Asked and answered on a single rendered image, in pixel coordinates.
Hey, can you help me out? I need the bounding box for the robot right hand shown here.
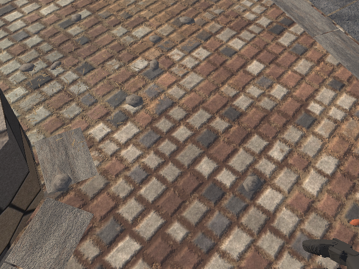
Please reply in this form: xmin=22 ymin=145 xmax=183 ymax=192
xmin=302 ymin=238 xmax=359 ymax=269

